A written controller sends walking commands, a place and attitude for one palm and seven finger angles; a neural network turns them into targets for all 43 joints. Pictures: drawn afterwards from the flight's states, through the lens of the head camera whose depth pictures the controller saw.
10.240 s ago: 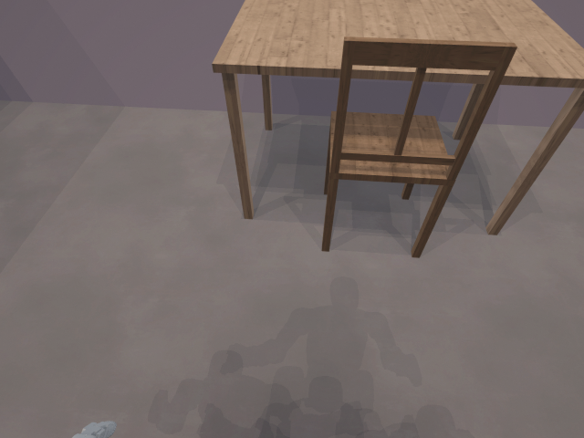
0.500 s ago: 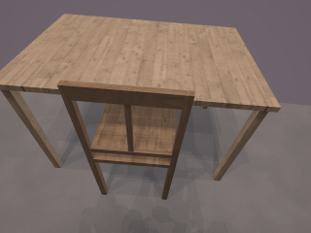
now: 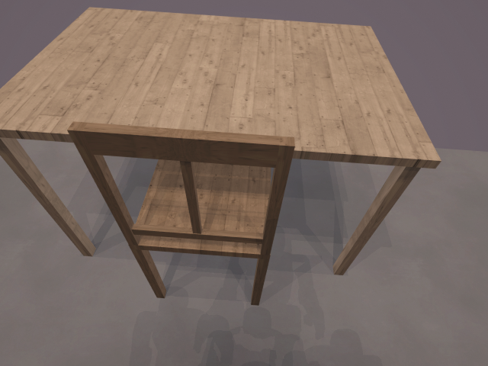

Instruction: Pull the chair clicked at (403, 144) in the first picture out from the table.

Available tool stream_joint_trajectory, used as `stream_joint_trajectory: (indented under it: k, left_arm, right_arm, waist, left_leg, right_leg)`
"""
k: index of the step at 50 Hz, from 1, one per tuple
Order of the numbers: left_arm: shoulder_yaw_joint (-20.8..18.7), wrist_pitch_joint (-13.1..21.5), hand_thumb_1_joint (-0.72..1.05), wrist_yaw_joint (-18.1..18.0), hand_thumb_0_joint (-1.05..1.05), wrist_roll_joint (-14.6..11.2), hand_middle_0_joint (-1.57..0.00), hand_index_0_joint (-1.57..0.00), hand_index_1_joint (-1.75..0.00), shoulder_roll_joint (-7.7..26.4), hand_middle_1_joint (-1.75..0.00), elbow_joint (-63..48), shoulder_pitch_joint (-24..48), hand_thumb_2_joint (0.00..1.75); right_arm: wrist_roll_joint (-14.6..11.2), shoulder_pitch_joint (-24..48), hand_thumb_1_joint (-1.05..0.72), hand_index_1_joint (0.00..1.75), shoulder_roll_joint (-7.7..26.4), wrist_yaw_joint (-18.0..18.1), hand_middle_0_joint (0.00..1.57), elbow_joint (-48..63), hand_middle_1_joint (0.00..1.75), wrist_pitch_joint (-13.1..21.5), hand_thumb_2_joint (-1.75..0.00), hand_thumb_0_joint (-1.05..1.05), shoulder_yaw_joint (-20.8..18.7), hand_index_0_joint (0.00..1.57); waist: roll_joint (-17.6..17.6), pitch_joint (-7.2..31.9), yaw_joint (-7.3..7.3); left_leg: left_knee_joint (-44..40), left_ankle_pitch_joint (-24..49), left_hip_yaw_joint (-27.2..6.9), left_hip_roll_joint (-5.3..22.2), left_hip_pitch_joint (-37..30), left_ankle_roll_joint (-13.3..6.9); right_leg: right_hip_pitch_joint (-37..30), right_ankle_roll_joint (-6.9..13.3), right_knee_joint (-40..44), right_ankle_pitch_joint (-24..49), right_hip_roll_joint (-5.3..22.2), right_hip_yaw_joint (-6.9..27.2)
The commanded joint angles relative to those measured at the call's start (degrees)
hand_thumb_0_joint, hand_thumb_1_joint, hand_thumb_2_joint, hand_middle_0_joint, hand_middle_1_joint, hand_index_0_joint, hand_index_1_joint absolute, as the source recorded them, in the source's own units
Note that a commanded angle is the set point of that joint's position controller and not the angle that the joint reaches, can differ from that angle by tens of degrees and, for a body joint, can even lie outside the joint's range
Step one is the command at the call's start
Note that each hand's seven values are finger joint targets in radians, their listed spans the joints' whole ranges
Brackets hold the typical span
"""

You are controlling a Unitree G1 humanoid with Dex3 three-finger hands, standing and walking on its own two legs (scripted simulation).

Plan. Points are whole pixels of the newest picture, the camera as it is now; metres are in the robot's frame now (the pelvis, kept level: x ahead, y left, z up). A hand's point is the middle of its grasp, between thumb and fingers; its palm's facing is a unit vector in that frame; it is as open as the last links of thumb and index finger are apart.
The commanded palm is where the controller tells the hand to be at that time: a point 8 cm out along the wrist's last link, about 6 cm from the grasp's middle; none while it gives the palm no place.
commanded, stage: come to a stop and stand still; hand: left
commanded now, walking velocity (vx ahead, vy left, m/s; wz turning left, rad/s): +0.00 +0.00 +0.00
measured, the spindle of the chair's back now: (192, 199) +0.48 +0.16 -0.09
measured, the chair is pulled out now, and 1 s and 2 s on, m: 0.00 0.00 0.00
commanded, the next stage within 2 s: look again from close up in 0.62 s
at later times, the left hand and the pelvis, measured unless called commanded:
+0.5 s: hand out of the picture +0.02 +0.23 -0.17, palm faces +0.00 -0.97 -0.25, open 7.4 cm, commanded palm none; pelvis -0.03 +0.03 +0.00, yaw +0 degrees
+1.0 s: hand out of the picture -0.03 +0.22 -0.18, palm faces +0.00 -0.98 -0.20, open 7.4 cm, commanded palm none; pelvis -0.02 +0.04 +0.00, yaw +0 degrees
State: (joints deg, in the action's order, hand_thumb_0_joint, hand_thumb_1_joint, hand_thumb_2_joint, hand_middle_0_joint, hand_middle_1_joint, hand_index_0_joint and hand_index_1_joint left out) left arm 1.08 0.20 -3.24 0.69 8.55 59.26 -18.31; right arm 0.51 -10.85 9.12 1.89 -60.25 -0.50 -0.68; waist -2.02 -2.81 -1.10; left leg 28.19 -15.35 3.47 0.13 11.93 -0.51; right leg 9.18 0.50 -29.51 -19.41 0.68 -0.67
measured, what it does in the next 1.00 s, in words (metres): stands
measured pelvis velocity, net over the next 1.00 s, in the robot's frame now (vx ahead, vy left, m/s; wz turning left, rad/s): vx -0.02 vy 0.04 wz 0.00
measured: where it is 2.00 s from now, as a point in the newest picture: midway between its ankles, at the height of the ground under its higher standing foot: outside the picture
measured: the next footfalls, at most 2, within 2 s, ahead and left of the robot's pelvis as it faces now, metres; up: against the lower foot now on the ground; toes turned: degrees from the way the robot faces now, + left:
none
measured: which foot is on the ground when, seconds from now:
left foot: down 0.00-1.00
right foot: down 0.00-1.00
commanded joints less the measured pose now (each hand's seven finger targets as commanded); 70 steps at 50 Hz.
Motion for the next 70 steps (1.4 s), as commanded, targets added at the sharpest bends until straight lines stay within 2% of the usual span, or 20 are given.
stream_joint_trajectory:
  k: [1,2,4,6,9,11,12,18,24,25,29,33,40,43,47,52,61,63,66,70]
  left_arm:
    - [-2.1,1.2,0.9,-0.2,0.0,0.1,-0.2,-0.2,-0.3,8.7,-0.3,-5.5,-1.9,0.9]
    - [-2.2,1.3,0.9,-0.2,0.0,0.1,-0.2,-0.2,-0.3,8.8,-0.3,-5.8,-0.4,0.9]
    - [-2.3,1.1,0.9,-0.1,0.0,0.1,-0.2,-0.2,-0.3,9.5,-0.3,-7.0,0.9,0.9]
    - [-2.4,1.0,0.9,0.0,0.0,0.2,-0.2,-0.2,-0.3,9.9,-0.3,-7.7,2.4,0.9]
    - [-2.4,0.8,0.9,0.1,0.0,0.3,-0.2,-0.2,-0.3,10.6,-0.3,-8.3,2.9,0.9]
    - [-2.5,0.7,0.9,0.1,0.0,0.3,-0.2,-0.2,-0.3,10.4,-0.3,-8.3,2.9,0.9]
    - [-2.5,0.7,0.9,0.1,0.0,0.3,-0.2,-0.2,-0.3,10.6,-0.3,-8.3,2.8,0.9]
    - [-2.3,0.6,0.9,0.3,0.0,0.4,-0.2,-0.2,-0.3,10.4,-0.3,-7.8,2.4,0.9]
    - [-2.1,0.5,0.9,0.4,0.0,0.4,-0.2,-0.2,-0.3,9.9,-0.3,-5.8,1.9,0.9]
    - [-2.1,0.5,0.9,0.5,0.0,0.3,-0.2,-0.2,-0.3,9.8,-0.3,-5.4,1.6,0.9]
    - [-1.9,0.7,0.9,0.5,0.0,0.3,-0.2,-0.2,-0.3,9.1,-0.3,-3.6,0.8,0.9]
    - [-1.7,0.7,0.9,0.5,0.0,0.4,-0.2,-0.2,-0.3,8.6,-0.3,-2.0,0.0,0.9]
    - [-1.7,0.7,0.9,0.5,0.0,0.3,-0.2,-0.2,-0.3,7.6,-0.3,0.2,-0.9,0.9]
    - [-1.6,0.8,0.9,0.5,0.0,0.4,-0.2,-0.2,-0.3,7.4,-0.3,0.8,-1.4,0.9]
    - [-1.6,0.8,0.9,0.5,0.0,0.4,-0.2,-0.2,-0.3,6.9,-0.3,1.3,-1.6,0.9]
    - [-1.7,0.9,0.9,0.5,0.0,0.3,-0.2,-0.2,-0.3,6.9,-0.3,1.8,-1.9,0.9]
    - [-1.8,0.8,0.9,0.5,0.0,0.4,-0.2,-0.2,-0.3,6.5,-0.3,2.1,-1.9,0.9]
    - [-1.7,0.9,0.9,0.5,0.0,0.4,-0.2,-0.2,-0.3,6.6,-0.3,2.1,-2.0,0.9]
    - [-1.8,1.0,0.9,0.5,0.0,0.3,-0.2,-0.2,-0.3,6.4,-0.3,2.2,-2.1,0.9]
    - [-1.9,0.9,0.9,0.5,0.0,0.2,-0.2,-0.2,-0.3,6.2,-0.3,2.4,-2.2,0.9]
  right_arm:
    - [0.1,1.7,-0.9,0.3,5.9,-0.9,0.2,6.7,0.3,1.5,-0.9,0.0,-2.4,0.2]
    - [0.3,1.7,-0.9,0.3,6.1,-1.0,0.2,7.1,0.3,1.2,-0.9,0.0,-2.4,0.2]
    - [0.5,1.2,-0.9,0.3,6.3,-1.3,0.2,7.5,0.3,0.6,-0.9,0.0,-2.3,0.2]
    - [0.6,1.4,-0.9,0.3,6.8,-1.6,0.2,7.8,0.3,0.3,-0.9,0.0,-2.4,0.2]
    - [0.7,1.0,-0.9,0.3,7.9,-1.8,0.2,7.7,0.3,0.3,-0.9,0.0,-2.3,0.2]
    - [0.7,1.7,-0.9,0.3,8.4,-1.8,0.2,7.8,0.3,0.3,-0.9,0.0,-2.2,0.2]
    - [0.6,1.7,-0.9,0.3,8.5,-1.9,0.2,7.6,0.3,0.4,-0.9,0.0,-2.3,0.2]
    - [0.6,1.1,-0.9,0.3,9.2,-1.9,0.2,6.3,0.3,0.7,-0.9,0.0,-1.8,0.2]
    - [0.5,1.0,-0.9,0.3,8.9,-1.8,0.2,4.3,0.3,0.8,-0.9,0.0,-1.6,0.2]
    - [0.4,0.7,-0.9,0.3,8.9,-1.8,0.2,4.0,0.3,0.9,-0.9,0.0,-1.6,0.2]
    - [0.2,0.0,-0.9,0.3,8.6,-1.5,0.2,2.5,0.3,1.2,-0.9,0.0,-1.6,0.2]
    - [0.0,-0.3,-0.9,0.3,8.1,-1.4,0.2,1.2,0.3,1.2,-0.9,0.0,-1.5,0.2]
    - [-0.1,-0.8,-0.9,0.3,7.6,-1.2,0.2,-0.6,0.3,1.2,-0.9,0.0,-1.5,0.2]
    - [-0.2,-1.1,-0.9,0.3,7.3,-1.2,0.2,-1.2,0.3,1.2,-0.9,0.0,-1.5,0.2]
    - [-0.2,-1.3,-0.9,0.3,7.1,-1.1,0.2,-1.7,0.3,1.3,-0.9,0.0,-1.5,0.2]
    - [-0.3,-1.7,-0.9,0.3,7.0,-1.1,0.2,-2.3,0.3,1.5,-0.9,0.0,-1.3,0.2]
    - [-0.2,-2.0,-0.9,0.3,6.7,-1.1,0.2,-3.0,0.3,1.3,-0.9,0.0,-1.2,0.2]
    - [-0.3,-2.3,-0.9,0.3,6.5,-1.0,0.2,-3.0,0.3,1.3,-0.9,0.0,-1.1,0.2]
    - [-0.3,-2.6,-0.9,0.3,6.4,-0.9,0.2,-3.3,0.3,1.5,-0.9,0.0,-1.1,0.2]
    - [-0.3,-3.2,-0.9,0.3,6.2,-0.8,0.2,-3.6,0.3,1.5,-0.9,0.0,-0.9,0.2]
  waist:
    - [3.2,2.5,0.42]
    - [2.2,2.2,1.14]
    - [-0.4,1.9,1.46]
    - [0.2,-0.2,1.93]
    - [0.9,1.1,1.62]
    - [1.8,-0.4,1.34]
    - [1.0,0.3,1.22]
    - [2.3,2.9,0.81]
    - [2.7,1.0,0.94]
    - [3.8,1.7,1.04]
    - [3.8,2.7,0.96]
    - [2.2,1.1,0.97]
    - [3.3,1.0,1.17]
    - [1.5,0.4,1.08]
    - [2.4,0.1,1.21]
    - [1.5,1.1,1.14]
    - [2.2,-0.7,1.1]
    - [1.1,-0.4,1.05]
    - [2.3,1.2,1.07]
    - [1.7,0.5,1.04]
  left_leg:
    - [0.2,11.7,-7.0,3.8,-1.0,-1.2]
    - [0.4,9.1,-6.4,3.2,-0.6,-0.8]
    - [0.8,4.6,-5.8,2.5,-0.5,-0.8]
    - [0.1,3.2,-6.3,2.7,0.4,-0.9]
    - [-1.5,3.9,-7.3,3.6,0.6,-1.5]
    - [-3.0,3.0,-8.3,4.1,2.2,-1.8]
    - [-3.2,3.9,-8.5,4.3,2.2,-1.9]
    - [-5.0,6.9,-8.9,5.4,0.1,-2.6]
    - [-6.7,2.5,-8.9,5.1,1.0,-2.4]
    - [-7.1,2.6,-9.1,5.1,0.3,-2.5]
    - [-6.9,6.1,-8.5,5.4,-1.2,-2.6]
    - [-7.2,5.2,-8.1,5.3,-1.4,-2.4]
    - [-8.1,4.8,-7.9,5.4,-2.1,-2.3]
    - [-8.4,4.6,-7.9,5.4,-2.1,-2.4]
    - [-8.7,4.9,-7.8,5.2,-2.3,-2.2]
    - [-8.2,8.3,-7.4,5.2,-3.5,-2.2]
    - [-9.4,5.6,-7.5,5.0,-2.6,-1.9]
    - [-9.1,6.3,-7.4,5.0,-2.8,-2.0]
    - [-8.5,10.1,-7.1,5.0,-4.3,-2.0]
    - [-8.7,10.7,-6.9,5.1,-4.2,-2.0]
  right_leg:
    - [5.4,2.7,5.5,11.1,5.8,6.9]
    - [5.9,3.0,6.0,10.9,6.5,7.6]
    - [6.8,2.9,7.0,7.6,6.8,8.3]
    - [9.0,2.6,7.5,4.1,6.5,7.5]
    - [7.1,1.7,5.6,5.5,5.1,5.8]
    - [7.5,1.3,5.0,4.6,4.5,4.7]
    - [6.8,1.1,4.6,5.4,4.5,4.3]
    - [4.9,0.3,3.3,6.8,4.0,2.8]
    - [5.6,0.3,4.7,5.0,4.3,3.2]
    - [5.4,0.3,4.5,5.4,4.4,3.0]
    - [4.5,0.1,4.6,7.9,4.6,2.6]
    - [5.1,0.0,5.6,8.0,4.9,3.2]
    - [4.9,-0.1,6.0,8.2,5.0,3.2]
    - [4.9,-0.1,6.6,8.4,5.1,3.3]
    - [5.1,-0.1,6.6,9.0,5.3,3.5]
    - [4.2,-0.3,6.6,10.9,5.5,3.5]
    - [4.5,-0.2,7.7,9.2,5.5,3.5]
    - [4.0,-0.2,8.1,9.5,5.5,3.6]
    - [3.3,-0.2,7.4,11.9,5.7,3.5]
    - [3.1,-0.2,7.7,12.1,5.7,3.5]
